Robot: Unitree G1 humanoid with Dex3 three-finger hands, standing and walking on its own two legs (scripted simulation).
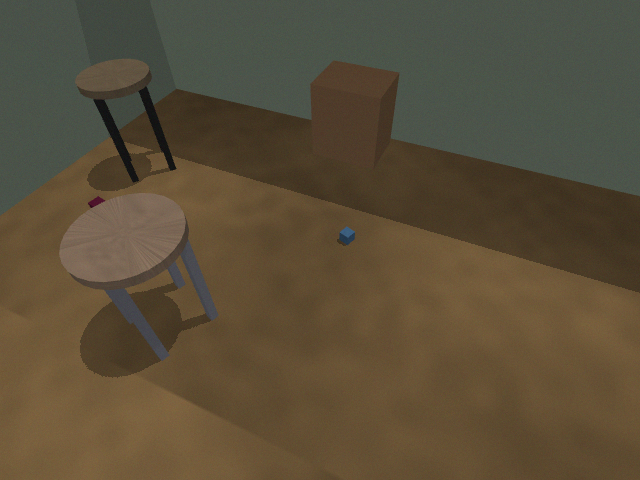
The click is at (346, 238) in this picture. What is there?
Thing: cube
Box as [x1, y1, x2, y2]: [339, 227, 354, 244]
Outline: 345,227 340,232 339,239 347,244 354,238 354,231
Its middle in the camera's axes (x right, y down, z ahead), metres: +0.12 -0.02 +1.66
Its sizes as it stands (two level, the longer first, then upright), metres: 0.046 0.046 0.046
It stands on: the floor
